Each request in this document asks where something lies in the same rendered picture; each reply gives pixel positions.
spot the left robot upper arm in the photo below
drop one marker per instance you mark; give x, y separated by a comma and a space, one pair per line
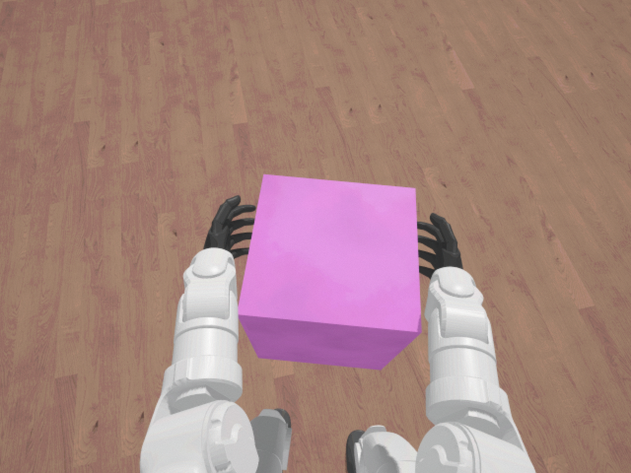
216, 437

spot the robot right forearm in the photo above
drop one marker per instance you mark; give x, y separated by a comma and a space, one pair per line
464, 385

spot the right robot upper arm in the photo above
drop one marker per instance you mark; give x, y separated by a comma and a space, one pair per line
453, 447

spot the robot left forearm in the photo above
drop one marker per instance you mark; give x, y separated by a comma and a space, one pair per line
205, 359

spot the robot shin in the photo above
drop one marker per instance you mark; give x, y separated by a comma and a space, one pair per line
271, 413
373, 429

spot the robot left shin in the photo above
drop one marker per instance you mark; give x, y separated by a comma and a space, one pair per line
271, 413

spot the robot right hand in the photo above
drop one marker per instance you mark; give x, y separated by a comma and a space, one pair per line
445, 245

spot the robot right shin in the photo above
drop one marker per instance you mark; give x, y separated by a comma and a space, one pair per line
373, 429

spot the robot left hand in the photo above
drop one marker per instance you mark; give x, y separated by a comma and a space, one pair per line
220, 233

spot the carton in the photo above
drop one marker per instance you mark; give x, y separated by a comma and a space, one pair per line
332, 272

